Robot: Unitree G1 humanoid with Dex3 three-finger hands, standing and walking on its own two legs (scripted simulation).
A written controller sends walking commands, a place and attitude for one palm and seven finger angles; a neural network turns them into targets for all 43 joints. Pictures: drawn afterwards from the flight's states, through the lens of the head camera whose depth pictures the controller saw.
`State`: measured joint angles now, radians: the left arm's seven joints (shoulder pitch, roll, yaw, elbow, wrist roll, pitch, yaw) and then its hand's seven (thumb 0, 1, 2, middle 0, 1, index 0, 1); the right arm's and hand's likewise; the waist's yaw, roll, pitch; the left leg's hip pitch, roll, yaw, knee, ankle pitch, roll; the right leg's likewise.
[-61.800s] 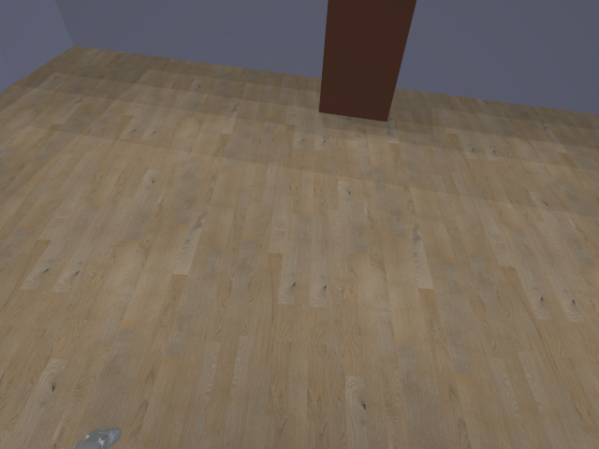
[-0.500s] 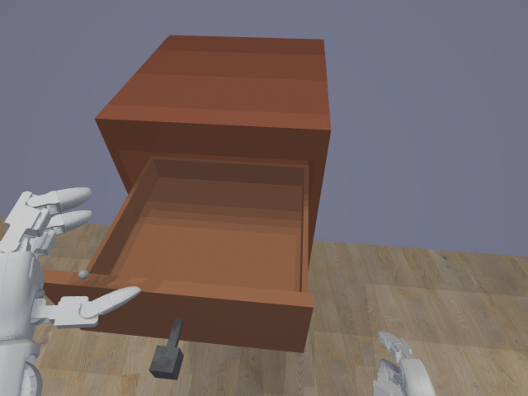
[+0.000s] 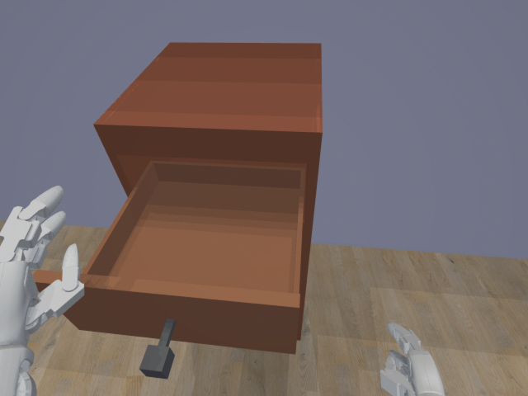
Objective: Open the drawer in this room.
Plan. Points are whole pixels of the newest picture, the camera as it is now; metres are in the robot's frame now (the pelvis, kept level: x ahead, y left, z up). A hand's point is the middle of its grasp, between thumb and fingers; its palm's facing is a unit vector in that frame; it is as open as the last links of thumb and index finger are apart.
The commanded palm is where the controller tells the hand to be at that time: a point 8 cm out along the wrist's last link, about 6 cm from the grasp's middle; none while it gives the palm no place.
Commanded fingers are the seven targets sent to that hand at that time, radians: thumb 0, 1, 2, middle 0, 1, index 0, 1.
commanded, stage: draw the hand back to the body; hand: left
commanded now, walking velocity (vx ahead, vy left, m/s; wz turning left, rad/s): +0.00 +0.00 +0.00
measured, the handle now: (162, 347) +0.19 +0.18 +0.00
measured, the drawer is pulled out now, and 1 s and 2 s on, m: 0.30 0.30 0.30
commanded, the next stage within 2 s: step back with the hand held close in 0.08 s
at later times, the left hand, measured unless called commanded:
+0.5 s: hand (70, 304) +0.17 +0.24 +0.15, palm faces +0.30 -0.83 -0.48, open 7.4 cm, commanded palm +0.10 +0.29 +0.19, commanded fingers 0.00 0.90 0.90 -0.20 -0.30 -0.20 -0.30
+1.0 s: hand (17, 356) +0.11 +0.25 +0.17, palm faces +0.38 -0.83 -0.40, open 7.4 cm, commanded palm +0.03 +0.30 +0.19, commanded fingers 0.00 0.90 0.90 -0.20 -0.30 -0.20 -0.30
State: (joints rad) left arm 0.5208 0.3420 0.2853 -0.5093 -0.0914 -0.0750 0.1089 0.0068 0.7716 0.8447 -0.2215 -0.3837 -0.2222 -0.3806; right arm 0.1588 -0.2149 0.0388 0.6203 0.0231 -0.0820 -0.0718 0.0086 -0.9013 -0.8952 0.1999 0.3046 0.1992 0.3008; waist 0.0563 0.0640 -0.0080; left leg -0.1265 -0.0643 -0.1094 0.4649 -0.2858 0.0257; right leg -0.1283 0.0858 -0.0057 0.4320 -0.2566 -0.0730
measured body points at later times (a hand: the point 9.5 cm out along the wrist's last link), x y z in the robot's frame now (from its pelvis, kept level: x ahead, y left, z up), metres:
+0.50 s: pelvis -0.02 +0.01 +0.00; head +0.01 +0.00 +0.45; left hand +0.15 +0.28 +0.18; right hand +0.16 -0.24 -0.09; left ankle -0.02 +0.10 -0.74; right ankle -0.01 -0.07 -0.74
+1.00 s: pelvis -0.08 +0.01 -0.01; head -0.06 +0.04 +0.44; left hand +0.08 +0.29 +0.19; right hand +0.10 -0.22 -0.09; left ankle -0.07 +0.12 -0.73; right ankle -0.01 -0.07 -0.74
